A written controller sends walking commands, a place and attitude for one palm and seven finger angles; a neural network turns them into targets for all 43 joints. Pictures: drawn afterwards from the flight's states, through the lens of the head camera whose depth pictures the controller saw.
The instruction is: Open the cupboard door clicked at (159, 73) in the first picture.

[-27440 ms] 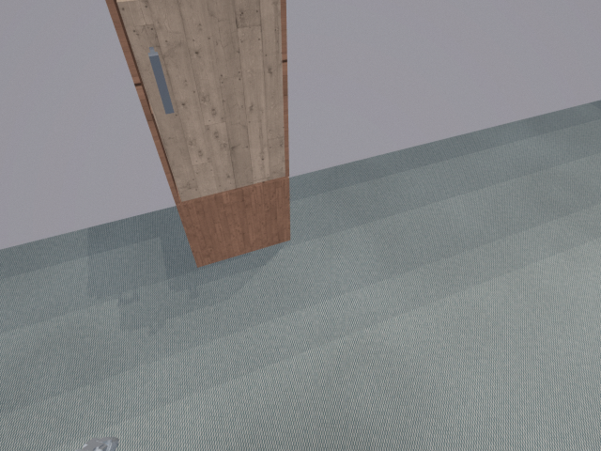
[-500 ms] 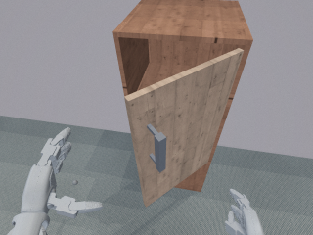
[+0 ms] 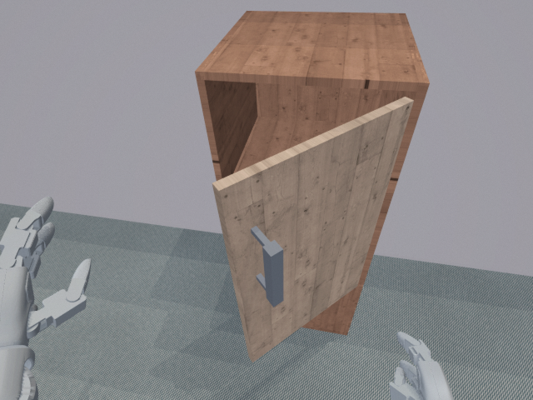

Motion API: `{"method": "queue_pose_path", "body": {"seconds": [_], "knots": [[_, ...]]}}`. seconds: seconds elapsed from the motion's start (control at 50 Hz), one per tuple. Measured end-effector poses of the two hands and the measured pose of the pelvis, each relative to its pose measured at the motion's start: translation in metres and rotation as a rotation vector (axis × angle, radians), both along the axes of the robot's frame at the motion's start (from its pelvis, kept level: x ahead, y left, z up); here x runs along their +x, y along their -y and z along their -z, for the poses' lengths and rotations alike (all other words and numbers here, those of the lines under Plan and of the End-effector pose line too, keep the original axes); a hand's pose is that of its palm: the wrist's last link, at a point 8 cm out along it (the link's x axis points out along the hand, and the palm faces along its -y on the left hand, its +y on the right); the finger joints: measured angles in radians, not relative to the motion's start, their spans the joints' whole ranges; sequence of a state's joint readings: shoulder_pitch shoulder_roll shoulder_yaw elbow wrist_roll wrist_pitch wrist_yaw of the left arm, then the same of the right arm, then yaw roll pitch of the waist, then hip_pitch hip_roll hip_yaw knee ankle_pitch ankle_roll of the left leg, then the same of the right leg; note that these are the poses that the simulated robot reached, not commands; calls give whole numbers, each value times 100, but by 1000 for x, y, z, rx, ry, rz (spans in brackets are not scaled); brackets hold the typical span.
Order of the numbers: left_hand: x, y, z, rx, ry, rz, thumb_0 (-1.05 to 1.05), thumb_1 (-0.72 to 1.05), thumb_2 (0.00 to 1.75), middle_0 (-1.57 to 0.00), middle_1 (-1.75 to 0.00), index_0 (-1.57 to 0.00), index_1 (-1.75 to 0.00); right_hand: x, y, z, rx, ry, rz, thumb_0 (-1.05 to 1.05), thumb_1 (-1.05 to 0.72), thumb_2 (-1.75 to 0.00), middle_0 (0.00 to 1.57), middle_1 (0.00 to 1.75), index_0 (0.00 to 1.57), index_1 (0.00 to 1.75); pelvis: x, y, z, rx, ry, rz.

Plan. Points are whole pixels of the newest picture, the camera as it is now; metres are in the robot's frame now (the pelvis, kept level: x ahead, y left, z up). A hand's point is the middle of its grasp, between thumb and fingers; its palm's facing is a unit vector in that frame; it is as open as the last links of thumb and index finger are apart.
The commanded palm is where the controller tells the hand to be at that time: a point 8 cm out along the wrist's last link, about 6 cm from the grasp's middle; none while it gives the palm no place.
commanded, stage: draw the hand back to the body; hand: left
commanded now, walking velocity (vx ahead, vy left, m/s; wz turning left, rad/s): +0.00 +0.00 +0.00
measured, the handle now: (266, 267) +0.31 +0.05 +0.04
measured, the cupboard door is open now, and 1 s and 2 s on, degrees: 46 46 46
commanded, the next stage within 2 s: step back with the hand held close in 0.40 s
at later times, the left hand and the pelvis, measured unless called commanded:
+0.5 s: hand (68, 293) +0.18 +0.26 +0.15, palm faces +0.45 -0.80 -0.40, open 7.4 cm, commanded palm +0.13 +0.29 +0.17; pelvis -0.01 -0.01 +0.00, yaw +0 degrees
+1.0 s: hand (28, 333) +0.14 +0.28 +0.15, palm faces +0.38 -0.78 -0.50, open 7.4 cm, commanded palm +0.07 +0.31 +0.17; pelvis -0.07 +0.01 -0.01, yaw +0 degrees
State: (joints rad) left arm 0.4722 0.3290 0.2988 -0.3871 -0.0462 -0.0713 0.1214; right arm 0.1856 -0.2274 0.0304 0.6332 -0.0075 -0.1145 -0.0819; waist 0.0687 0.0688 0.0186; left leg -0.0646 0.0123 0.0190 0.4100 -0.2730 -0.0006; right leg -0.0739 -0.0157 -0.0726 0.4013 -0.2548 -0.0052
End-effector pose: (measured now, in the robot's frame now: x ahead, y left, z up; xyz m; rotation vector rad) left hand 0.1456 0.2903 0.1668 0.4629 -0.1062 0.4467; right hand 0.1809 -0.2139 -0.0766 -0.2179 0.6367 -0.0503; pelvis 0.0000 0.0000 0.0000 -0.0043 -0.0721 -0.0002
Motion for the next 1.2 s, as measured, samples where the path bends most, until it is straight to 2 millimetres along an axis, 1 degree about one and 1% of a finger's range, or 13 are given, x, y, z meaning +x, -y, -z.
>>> {"method": "queue_pose_path", "body": {"seconds": [0.1,0.24,0.34,0.52,0.56,0.62,0.66,0.78,0.88,1.08,1.2], "knots": [[-1,-7,-9,20,29,-26,1,72,82,-20,-31,-21,-30,-1,4,1,0,-10,9,1,-90,-90,20,30,20,30,0,2,-1,0,3,1],[0,-2,-1,-9,9,-18,1,85,87,-20,-31,-21,-30,-5,9,3,-2,-25,15,1,-90,-90,20,30,20,30,-2,4,-1,1,4,2],[-2,1,2,-14,-1,-7,1,88,89,-20,-31,-21,-30,-9,10,3,-3,-28,24,1,-90,-90,20,30,20,30,-3,5,-1,-1,8,4],[-7,1,-2,-5,16,-11,2,89,89,-21,-31,-21,-30,-13,10,2,3,-20,24,1,-90,-90,20,30,20,30,-8,6,-1,-1,15,4],[-8,0,-5,1,26,-8,2,89,89,-21,-31,-21,-30,-14,10,2,3,-20,22,1,-90,-90,20,30,20,30,-9,6,-1,-3,12,0],[-7,-5,-13,49,46,1,2,89,89,-21,-31,-21,-30,-17,11,1,-1,-36,26,1,-90,-90,20,30,20,30,-14,6,-1,-11,-14,-11],[-8,-7,-13,68,30,13,2,89,89,-21,-31,-21,-30,-20,13,0,-7,-48,37,1,-90,-90,20,30,20,30,-18,5,-1,-13,-33,-9],[-17,-4,0,81,-66,70,1,89,89,-21,-31,-21,-30,-37,20,2,-31,-82,97,1,-90,-90,20,30,20,30,-31,-4,0,-8,-66,2],[-30,-11,1,98,-65,85,2,89,89,-21,-31,-22,-30,-57,20,1,-54,-102,127,1,-90,-90,20,30,20,30,-46,-9,3,-6,-70,5],[-65,-25,-2,120,38,83,1,89,89,-21,-31,-21,-30,-96,6,-1,-72,-82,116,1,-90,-90,20,30,20,30,-81,-19,10,-17,-69,1],[-89,-31,-5,168,84,64,1,89,89,-21,-31,-21,-30,-116,-3,5,-71,-73,84,1,-90,-90,20,30,20,30,-97,-20,16,-16,-64,-35]]}}
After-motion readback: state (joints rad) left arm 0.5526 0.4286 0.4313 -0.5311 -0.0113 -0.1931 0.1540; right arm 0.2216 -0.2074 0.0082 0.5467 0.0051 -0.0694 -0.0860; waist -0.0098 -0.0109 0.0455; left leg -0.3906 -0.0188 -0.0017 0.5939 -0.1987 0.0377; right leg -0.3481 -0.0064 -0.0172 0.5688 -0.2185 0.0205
